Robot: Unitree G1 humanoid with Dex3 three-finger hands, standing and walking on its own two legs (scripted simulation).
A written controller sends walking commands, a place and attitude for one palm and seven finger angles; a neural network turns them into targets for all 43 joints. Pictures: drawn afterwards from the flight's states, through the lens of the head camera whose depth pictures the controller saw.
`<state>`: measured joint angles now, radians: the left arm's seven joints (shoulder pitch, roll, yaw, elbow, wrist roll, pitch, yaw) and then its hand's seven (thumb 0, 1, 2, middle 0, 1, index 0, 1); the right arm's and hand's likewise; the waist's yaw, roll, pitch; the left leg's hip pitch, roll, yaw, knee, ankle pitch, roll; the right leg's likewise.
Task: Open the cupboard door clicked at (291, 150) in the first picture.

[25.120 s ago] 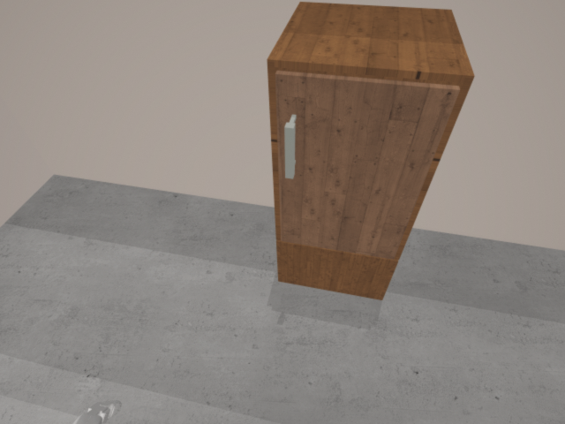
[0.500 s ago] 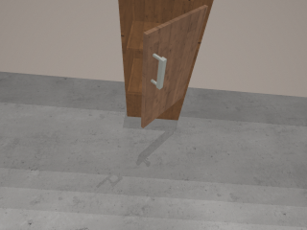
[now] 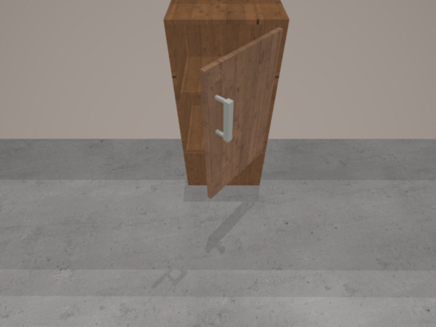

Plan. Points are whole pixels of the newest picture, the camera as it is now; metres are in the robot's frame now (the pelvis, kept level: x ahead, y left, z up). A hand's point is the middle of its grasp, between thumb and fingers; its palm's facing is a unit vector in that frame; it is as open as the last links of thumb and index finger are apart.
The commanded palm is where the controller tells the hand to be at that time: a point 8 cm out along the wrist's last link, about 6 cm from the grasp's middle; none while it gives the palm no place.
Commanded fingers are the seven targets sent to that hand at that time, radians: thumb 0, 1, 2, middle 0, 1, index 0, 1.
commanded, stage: let the arm hang, fingers relaxed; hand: left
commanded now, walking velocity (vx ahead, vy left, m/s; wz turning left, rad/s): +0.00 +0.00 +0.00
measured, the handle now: (223, 118) +0.71 +0.03 -0.05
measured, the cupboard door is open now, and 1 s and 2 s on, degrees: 48 48 48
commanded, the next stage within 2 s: look to check the result in 0.24 s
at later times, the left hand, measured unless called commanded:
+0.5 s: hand out of the picture -0.01 +0.16 -0.18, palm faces +0.04 -0.98 -0.18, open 7.4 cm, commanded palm none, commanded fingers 0.00 0.90 0.90 -0.20 -0.30 -0.20 -0.30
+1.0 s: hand out of the picture +0.04 +0.17 -0.17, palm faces +0.03 -0.98 -0.22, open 7.4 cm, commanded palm none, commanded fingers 0.00 0.90 0.90 -0.20 -0.30 -0.20 -0.30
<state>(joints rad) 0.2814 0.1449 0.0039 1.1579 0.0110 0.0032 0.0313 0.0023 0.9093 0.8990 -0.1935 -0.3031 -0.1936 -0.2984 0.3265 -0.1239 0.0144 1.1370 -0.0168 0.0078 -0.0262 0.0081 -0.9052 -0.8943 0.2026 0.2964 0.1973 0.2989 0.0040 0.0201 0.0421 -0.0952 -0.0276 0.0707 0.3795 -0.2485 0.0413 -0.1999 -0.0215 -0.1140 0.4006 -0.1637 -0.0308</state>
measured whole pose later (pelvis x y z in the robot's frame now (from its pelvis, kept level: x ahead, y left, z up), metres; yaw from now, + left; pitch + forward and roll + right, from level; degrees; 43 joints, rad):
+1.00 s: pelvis +0.03 -0.01 +0.00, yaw +0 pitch -1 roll +0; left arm 0.22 0.17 0.02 1.14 0.01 -0.01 0.03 0.00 0.91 0.90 -0.19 -0.30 -0.20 -0.30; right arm 0.25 -0.17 0.00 1.14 -0.02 0.00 -0.04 0.01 -0.91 -0.89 0.20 0.30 0.20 0.30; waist 0.00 0.01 0.06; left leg -0.06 -0.01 0.06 0.36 -0.27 0.02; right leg -0.17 0.00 -0.12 0.39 -0.20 -0.04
